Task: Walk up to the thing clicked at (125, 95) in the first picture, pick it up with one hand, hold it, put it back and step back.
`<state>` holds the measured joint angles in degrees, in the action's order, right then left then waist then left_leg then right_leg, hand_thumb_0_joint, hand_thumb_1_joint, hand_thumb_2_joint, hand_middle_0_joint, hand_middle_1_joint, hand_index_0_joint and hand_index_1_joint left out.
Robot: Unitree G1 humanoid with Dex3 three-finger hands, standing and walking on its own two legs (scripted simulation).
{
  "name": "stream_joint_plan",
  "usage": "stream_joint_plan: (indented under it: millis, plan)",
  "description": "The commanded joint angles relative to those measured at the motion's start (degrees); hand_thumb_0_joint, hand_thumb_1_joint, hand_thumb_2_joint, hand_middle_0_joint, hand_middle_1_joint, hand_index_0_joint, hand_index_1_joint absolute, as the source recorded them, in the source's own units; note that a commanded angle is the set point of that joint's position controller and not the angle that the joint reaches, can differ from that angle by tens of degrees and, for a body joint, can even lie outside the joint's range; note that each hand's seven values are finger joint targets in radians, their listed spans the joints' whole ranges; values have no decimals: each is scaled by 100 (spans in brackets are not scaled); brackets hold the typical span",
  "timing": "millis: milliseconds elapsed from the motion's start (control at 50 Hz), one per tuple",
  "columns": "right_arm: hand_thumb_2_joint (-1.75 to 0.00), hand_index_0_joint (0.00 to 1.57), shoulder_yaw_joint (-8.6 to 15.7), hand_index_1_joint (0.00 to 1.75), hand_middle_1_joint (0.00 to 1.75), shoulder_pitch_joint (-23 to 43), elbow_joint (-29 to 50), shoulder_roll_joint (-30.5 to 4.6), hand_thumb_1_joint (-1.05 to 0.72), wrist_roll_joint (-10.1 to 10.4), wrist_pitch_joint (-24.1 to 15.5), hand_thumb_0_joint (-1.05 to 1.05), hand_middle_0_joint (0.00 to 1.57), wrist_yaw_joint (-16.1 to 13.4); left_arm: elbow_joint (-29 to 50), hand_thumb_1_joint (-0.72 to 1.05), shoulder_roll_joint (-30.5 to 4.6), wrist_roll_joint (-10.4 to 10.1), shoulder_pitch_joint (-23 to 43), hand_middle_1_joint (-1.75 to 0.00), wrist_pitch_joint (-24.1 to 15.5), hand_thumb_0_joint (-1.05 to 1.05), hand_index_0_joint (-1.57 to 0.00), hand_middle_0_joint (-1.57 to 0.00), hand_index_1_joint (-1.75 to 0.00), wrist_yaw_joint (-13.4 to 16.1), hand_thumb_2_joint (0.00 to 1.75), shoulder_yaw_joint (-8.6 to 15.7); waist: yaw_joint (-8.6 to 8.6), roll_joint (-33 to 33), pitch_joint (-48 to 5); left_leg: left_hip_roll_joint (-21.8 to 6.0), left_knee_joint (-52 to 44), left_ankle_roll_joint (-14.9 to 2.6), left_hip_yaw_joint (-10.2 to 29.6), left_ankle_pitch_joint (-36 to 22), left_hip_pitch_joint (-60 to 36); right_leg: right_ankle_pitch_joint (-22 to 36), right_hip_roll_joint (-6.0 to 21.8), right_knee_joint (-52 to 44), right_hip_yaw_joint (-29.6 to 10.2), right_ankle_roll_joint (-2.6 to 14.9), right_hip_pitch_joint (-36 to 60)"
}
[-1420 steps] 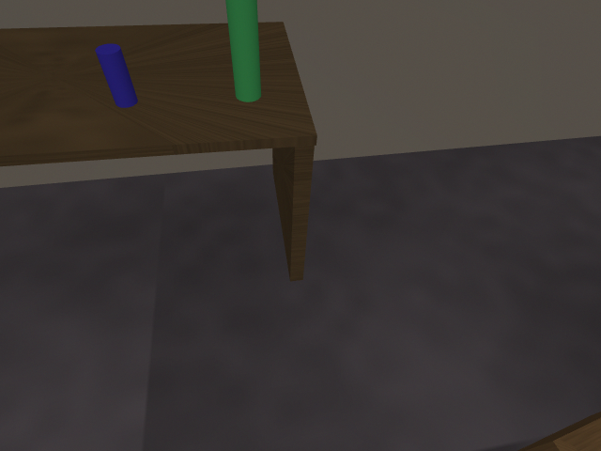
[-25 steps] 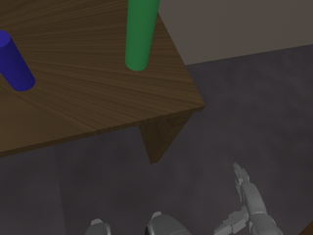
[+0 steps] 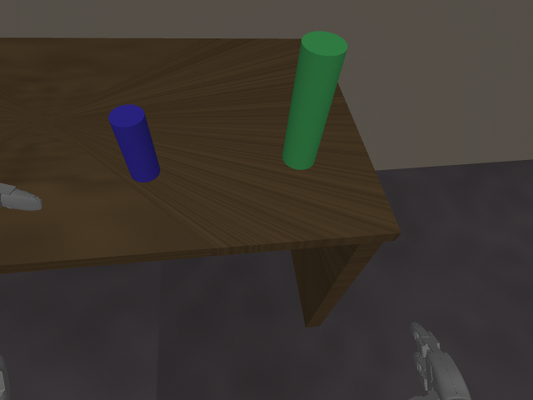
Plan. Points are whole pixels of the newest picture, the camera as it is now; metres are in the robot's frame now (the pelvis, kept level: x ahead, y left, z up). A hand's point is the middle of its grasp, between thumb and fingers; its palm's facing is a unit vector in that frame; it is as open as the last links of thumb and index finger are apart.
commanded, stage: sink last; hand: left
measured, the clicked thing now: (136, 146) +0.53 +0.21 +0.03
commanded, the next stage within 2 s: home in 0.78 s
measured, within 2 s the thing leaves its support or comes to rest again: neither
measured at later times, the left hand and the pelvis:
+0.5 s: hand out of the picture +0.17 +0.25 +0.13, palm faces +0.40 -0.83 -0.39, open 17.5 cm; pelvis -0.02 -0.02 +0.00, yaw +2 degrees
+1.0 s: hand out of the picture +0.13 +0.25 +0.14, palm faces +0.45 -0.78 -0.43, open 17.4 cm; pelvis -0.05 -0.04 +0.00, yaw +2 degrees
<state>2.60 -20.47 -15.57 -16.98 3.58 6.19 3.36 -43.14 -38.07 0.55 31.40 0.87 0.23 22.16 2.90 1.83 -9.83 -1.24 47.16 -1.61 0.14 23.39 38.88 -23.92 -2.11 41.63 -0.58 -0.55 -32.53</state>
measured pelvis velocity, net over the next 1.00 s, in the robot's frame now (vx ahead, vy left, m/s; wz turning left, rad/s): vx -0.05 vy -0.04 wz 0.04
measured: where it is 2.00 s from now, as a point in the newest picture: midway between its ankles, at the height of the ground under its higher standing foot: outside the picture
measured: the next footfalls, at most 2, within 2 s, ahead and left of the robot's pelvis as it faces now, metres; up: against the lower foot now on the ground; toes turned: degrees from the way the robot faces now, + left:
none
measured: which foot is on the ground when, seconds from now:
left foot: down 0.00-1.00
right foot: down 0.00-1.00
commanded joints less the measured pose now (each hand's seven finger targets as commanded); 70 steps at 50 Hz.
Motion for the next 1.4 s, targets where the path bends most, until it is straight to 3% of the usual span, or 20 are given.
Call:
stream_joint_plan:
  millis: [0, 40, 60, 160, 240, 300, 340, 460, 520, 620, 700, 740, 760, 880, 960, 1040, 1100, 1220, 1300, 1380]
  plan:
    - [-8, 5, 350, 5, 5, -39, 679, -597, 47, 39, -297, 0, 5, -115, 3571, -61, -1114, -261, 6, -6, -384, 0, -8, -9, -7, 94, 3, 299, -317, 960, -1554, -258, -590, 235, 225, -3582, -2392, 2040, -38, -210, 409, 206, 375]
    - [-7, 5, 553, 5, 5, -116, 612, -723, 48, 78, -248, 0, 5, -193, 4399, -61, -1299, -381, -938, -6, -352, 0, -8, -9, -7, 194, 3, 767, -461, 789, -1400, -147, -639, 177, 109, -3303, -2166, 2224, 12, -214, 364, 193, 692]
    - [-7, 5, 590, 5, 5, -66, 684, -750, 49, 67, -237, 0, 5, -216, 4568, -61, -1191, -412, -1183, -5, -327, 0, -8, -8, -6, 223, 2, 798, -413, 804, -1317, -157, -686, 197, 107, -3246, -2151, 2189, 7, -216, 357, 198, 750]
    - [-7, 5, 676, 5, 5, 64, 611, -630, 49, 14, -291, 0, 5, -458, 5780, -60, -383, -598, -2409, -5, -312, 0, -8, -8, -5, 369, 1, 650, -406, 633, -988, -61, -725, 144, -42, -2567, -2084, 1992, 53, -243, 254, 141, 804]
    - [-6, 5, 760, 5, 5, 257, 922, -651, 51, -33, -438, 0, 5, -671, 6522, -57, 207, -623, -3157, -5, -373, 0, -8, -7, -5, 454, 1, 308, -386, 294, -851, -4, -722, 93, -80, -2213, -2059, 1936, 108, -232, 222, 86, 908]
    - [-6, 5, 739, 5, 5, 79, 872, -575, 52, -40, -505, 0, 5, -805, 6925, -56, 385, -612, -3754, -5, -448, 0, -7, -7, -5, 481, 0, 262, -417, 175, -507, 21, -829, 92, -92, -1818, -2000, 1594, 123, -276, 230, 83, 784]
    - [-5, 5, 1009, 5, 5, 19, 957, -765, 54, -38, -537, 0, 5, -874, 7002, -54, 413, -615, -4359, -5, -466, 0, -6, -6, -4, 480, 1, 317, -387, -35, -387, 52, -825, 68, -118, -1704, -1989, 1557, 149, -309, 231, 52, 746]
    - [-5, 5, 910, 5, 5, -204, 1122, -475, 54, 35, -601, 0, 6, -766, 7354, -52, 706, -687, -5855, -5, -609, 0, -6, -5, -4, 321, 1, 310, -514, -180, 306, 121, -905, 33, -185, -1159, -1642, 1058, 208, -437, 272, 16, 547]
    - [-5, 5, 938, 5, 5, -260, 1123, -419, 54, 35, -634, 0, 6, -726, 7526, -53, 614, -726, -5961, -5, -746, 0, -6, -5, -5, 270, 1, 524, -553, -138, 488, 154, -912, 24, -206, -800, -1488, 675, 243, -507, 243, 16, 431]
    - [-5, 5, 986, 5, 5, -6, 1458, -511, 53, 11, -849, 0, 6, -818, 7239, -54, 588, -726, -5514, -6, -946, 0, -6, -6, -5, 278, 2, 550, -430, -215, 652, 195, -893, 27, -188, -51, -1367, -283, 375, -714, -40, -23, 175]
    - [-5, 5, 1058, 5, 5, -153, 1467, -620, 52, -35, -1037, 0, 6, -856, 7190, -54, 555, -695, -5580, -6, -1132, 0, -6, -6, -6, 309, 3, 567, -450, -240, 531, 216, -788, 23, -171, -232, -1411, -178, 438, -730, -163, -48, 239]
    - [-5, 5, 911, 5, 5, -176, 1418, -457, 52, -44, -1115, 0, 6, -839, 7232, -55, 537, -666, -5564, -7, -1211, 0, -6, -6, -6, 319, 3, 584, -518, -147, 623, 227, -781, 33, -178, -159, -1354, -335, 459, -787, -247, -43, 228]
    - [-5, 5, 962, 5, 5, -148, 1406, -498, 53, -51, -1147, 0, 5, -835, 7302, -55, 402, -679, -5550, -6, -1272, 0, -6, -5, -6, 341, 4, 776, -539, -121, 516, 228, -743, 36, -164, -207, -1355, -376, 478, -830, -315, -41, 314]
    - [-14, 12, 946, 13, 13, -317, 1292, -462, 42, -57, -1254, 0, 12, -785, 6812, -51, 318, -667, -5700, -7, -1485, 0, -6, -6, -7, 324, 11, 1032, -593, -203, 680, 206, -832, 47, -182, -532, -1412, 175, 434, -798, -177, -54, 498]
    - [-44, 12, 409, 17, 17, -37, 1239, -29, 10, -47, -1346, 0, 12, -684, 6338, -49, 760, -677, -5633, -7, -1599, 0, -6, -6, -7, 222, 10, 624, -635, -205, 988, 195, -979, 46, -163, -250, -1343, -227, 411, -851, -141, -33, 398]
    - [-52, 13, -40, 19, 19, 73, 1035, 230, -22, -95, -1416, 0, 13, -637, 6171, -48, 1063, -623, -5714, -7, -1697, 0, -6, -6, -7, 147, 10, 157, -669, -132, 809, 212, -935, 18, -178, -528, -1419, 195, 386, -726, -41, -31, 473]
    - [-61, 15, 271, 22, 22, -10, 964, -178, -40, -156, -1416, 0, 15, -684, 6046, -47, 1064, -584, -5885, -8, -1667, 0, -6, -6, -7, 163, 11, 98, -565, -272, 304, 200, -902, 7, -171, -935, -1656, 777, 296, -533, 137, -17, 619]
    - [-74, 17, 488, 25, 25, 58, 741, -360, -61, -184, -1393, 0, 17, -732, 5967, -50, 1395, -468, -5752, -7, -1417, 0, -6, -5, -7, 204, 9, -556, -405, -29, 194, 93, -1055, 80, -31, -819, -1807, 605, 161, -308, 303, 80, 372]
    - [-88, 20, 22, 29, 29, 95, 808, 57, -86, -182, -1370, 0, 20, -737, 5352, -54, 1880, -371, -5774, -6, -1200, 0, -5, -5, -6, 219, 7, -1257, -323, -232, 376, 74, -938, 64, -3, -729, -1538, 541, 161, -233, 327, 82, 177]
    - [-90, 20, -34, 30, 30, 25, 830, 61, -90, -222, -1297, 0, 20, -765, 4804, -53, 2064, -280, -5742, -6, -1024, 0, -5, -5, -6, 234, 7, -1649, -319, -47, 145, 64, -725, 93, -36, -1007, -1440, 790, 166, -34, 290, 119, 128]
